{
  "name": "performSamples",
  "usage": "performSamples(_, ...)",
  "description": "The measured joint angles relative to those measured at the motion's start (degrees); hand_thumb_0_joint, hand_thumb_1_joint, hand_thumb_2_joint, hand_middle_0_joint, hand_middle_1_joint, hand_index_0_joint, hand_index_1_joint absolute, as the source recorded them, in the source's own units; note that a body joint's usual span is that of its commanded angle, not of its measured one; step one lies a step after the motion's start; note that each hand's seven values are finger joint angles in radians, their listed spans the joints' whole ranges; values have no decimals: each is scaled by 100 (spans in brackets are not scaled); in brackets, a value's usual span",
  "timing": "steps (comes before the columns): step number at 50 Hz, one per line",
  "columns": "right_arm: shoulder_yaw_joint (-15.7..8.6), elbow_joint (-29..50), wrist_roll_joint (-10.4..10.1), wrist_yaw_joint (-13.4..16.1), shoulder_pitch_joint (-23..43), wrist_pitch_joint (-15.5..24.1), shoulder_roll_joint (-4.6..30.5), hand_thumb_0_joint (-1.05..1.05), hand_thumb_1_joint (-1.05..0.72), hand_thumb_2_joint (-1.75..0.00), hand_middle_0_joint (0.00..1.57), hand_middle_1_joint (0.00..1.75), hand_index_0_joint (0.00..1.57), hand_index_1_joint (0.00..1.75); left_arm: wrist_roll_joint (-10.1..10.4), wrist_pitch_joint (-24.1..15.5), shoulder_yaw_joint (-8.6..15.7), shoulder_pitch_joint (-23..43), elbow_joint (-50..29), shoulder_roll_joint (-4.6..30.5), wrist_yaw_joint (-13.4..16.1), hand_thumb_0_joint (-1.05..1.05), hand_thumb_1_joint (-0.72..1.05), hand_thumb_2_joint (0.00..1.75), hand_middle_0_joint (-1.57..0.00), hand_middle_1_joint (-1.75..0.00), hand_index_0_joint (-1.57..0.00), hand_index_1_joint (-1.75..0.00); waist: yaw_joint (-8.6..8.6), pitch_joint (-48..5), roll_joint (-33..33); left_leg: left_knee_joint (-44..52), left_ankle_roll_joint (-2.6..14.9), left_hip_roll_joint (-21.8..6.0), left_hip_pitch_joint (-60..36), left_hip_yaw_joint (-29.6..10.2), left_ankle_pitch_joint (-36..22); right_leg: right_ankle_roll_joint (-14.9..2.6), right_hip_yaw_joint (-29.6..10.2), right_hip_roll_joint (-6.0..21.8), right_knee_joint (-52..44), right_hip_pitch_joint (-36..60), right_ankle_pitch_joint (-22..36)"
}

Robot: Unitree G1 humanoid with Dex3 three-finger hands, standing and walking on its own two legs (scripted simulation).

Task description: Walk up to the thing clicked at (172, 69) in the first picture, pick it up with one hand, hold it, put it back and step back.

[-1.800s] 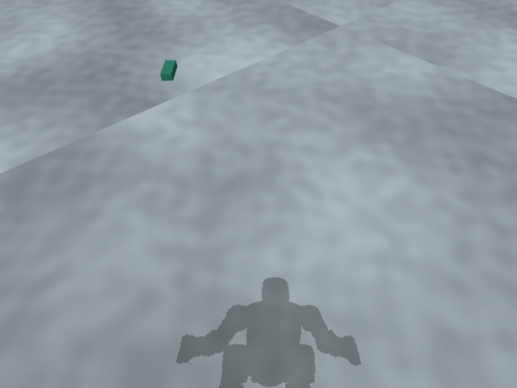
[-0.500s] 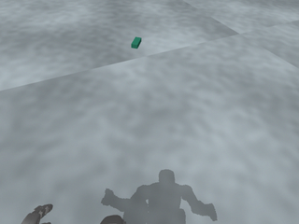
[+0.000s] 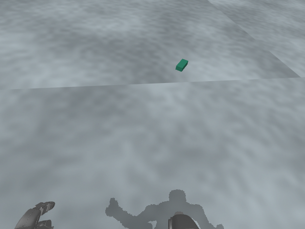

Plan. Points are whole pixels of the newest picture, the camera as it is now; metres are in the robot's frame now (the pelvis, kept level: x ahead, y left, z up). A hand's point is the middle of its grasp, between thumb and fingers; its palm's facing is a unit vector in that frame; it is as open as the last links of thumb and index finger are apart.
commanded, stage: walk up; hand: left
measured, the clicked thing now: (181, 65) +2.06 -0.49 -0.76
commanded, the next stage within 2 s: none
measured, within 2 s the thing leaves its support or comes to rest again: neither
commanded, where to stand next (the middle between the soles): +2.02 -0.93 m, yaw +60 degrees
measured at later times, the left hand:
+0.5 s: hand (96, 200) +0.24 +0.16 -0.16, palm faces +0.38 -0.83 -0.40, open 7.4 cm
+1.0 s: hand (130, 102) +0.69 +0.09 -0.15, palm faces +0.43 -0.83 -0.35, open 7.3 cm
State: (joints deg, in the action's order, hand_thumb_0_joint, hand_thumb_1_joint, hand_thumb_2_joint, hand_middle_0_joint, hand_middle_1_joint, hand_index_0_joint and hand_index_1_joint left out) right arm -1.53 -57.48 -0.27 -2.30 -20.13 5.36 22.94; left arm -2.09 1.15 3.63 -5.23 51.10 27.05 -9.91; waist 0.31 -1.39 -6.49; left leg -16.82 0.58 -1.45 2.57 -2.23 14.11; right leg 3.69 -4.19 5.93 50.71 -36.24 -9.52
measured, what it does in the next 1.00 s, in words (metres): walks ahead, turning left: right foot, then left foot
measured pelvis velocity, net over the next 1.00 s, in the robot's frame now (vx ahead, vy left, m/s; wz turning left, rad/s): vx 0.67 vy -0.24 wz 0.57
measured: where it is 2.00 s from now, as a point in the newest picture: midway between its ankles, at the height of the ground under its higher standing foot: (181, 118)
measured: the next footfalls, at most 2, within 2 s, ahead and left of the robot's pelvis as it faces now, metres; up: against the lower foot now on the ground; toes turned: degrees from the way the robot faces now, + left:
right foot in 0.16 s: +0.30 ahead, -0.22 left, +0.00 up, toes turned +6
left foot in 0.54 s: +0.51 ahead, -0.01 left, +0.00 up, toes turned +28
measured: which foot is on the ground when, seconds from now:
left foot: down 0.00-0.18, up 0.20-0.52, down 0.54-0.96, up 0.98-1.00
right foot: up 0.00-0.14, down 0.16-0.56, up 0.58-0.92, down 0.94-1.00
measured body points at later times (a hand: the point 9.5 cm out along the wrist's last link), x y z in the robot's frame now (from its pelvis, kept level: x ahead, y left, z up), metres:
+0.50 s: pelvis +0.35 -0.13 -0.02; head +0.36 -0.11 +0.43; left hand +0.22 +0.21 -0.13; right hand +0.64 -0.37 -0.09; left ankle +0.46 +0.00 -0.72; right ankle +0.26 -0.23 -0.75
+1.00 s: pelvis +0.67 -0.24 -0.05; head +0.69 -0.21 +0.40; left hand +0.66 +0.13 -0.13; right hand +0.86 -0.57 -0.12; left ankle +0.50 -0.07 -0.71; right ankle +0.83 -0.32 -0.75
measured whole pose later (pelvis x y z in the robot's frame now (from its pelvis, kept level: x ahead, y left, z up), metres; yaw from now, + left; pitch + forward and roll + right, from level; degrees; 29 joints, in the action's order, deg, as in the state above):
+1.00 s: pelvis +0.67 -0.24 -0.05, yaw +33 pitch +0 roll +1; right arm -3.6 -55.5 1.1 3.9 -23.0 3.8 28.6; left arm -2.7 0.4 6.1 -4.2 42.7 26.3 -7.4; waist 2.0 3.6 -3.1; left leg -55.9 2.1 -8.5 20.7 -8.3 29.2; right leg 2.1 1.3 5.3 44.4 -29.1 -15.0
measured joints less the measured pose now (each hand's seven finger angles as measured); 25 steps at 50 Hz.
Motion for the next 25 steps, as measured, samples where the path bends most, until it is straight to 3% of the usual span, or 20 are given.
performSamples(4,-55,45,49,60,-99,6,89,1,-89,-90,21,31,21,30,6,36,116,-5,-23,164,8,1,91,90,-21,-30,-21,-30,-25,-87,11,114,-135,-81,-321,-364,365,-38,-32,78,-737,94,7)
performSamples(8,-178,81,166,187,-58,-23,404,1,-89,-90,21,31,21,30,21,-53,226,55,-132,248,56,1,91,90,-20,-30,-20,-30,-82,-113,167,-447,-345,-256,-415,-733,1110,-222,101,85,-1437,658,-435)
performSamples(9,-225,61,189,233,21,-58,534,1,-89,-90,21,31,21,30,21,-151,262,83,-158,199,105,1,91,90,-20,-30,-20,-30,-125,-61,333,-1184,-295,-372,-175,-752,1380,-170,213,4,-1381,745,-107)
performSamples(11,-321,-18,179,341,270,-173,731,1,-90,-90,20,31,21,30,-1,-343,240,74,-242,-2,234,1,91,90,-20,-30,-20,-30,-217,58,653,-3557,21,-345,805,-696,1577,-114,537,-42,-868,797,-480)
performSamples(12,-339,-61,153,373,397,-201,782,1,-90,-90,20,30,21,30,15,-377,184,6,-269,-102,277,1,91,90,-20,-30,-20,-30,-286,74,730,-4519,136,-224,1296,-509,1475,-132,649,-12,-873,946,-637)
performSamples(14,-318,-94,68,327,643,-181,823,1,-90,-90,20,30,20,30,31,-397,83,-231,-273,-235,320,1,91,90,-20,-30,-20,-30,-417,82,803,-5426,253,-68,2036,-2,1000,-228,837,26,-1223,1426,-756)
performSamples(18,-229,174,35,130,939,-65,727,1,-91,-90,20,30,20,30,67,-374,64,-719,-123,-176,391,1,91,90,-21,-30,-21,-30,-605,79,758,-4938,204,-52,2923,629,389,-351,1248,-64,-2076,2436,-844)
performSamples(22,-153,536,26,53,1174,-87,582,0,-91,-90,20,30,20,30,12,-242,152,-990,46,56,403,1,90,90,-21,-30,-21,-30,-746,274,627,-3211,232,-105,3219,891,-253,-497,1663,-329,-2479,3209,-1179)
performSamples(25,-127,775,-56,83,1243,-68,465,0,-90,-90,20,30,20,30,-24,-123,188,-1216,92,216,398,1,90,90,-20,-30,-20,-30,-850,439,411,-2291,296,72,2939,1171,-806,-557,1829,-402,-2178,3563,-1781)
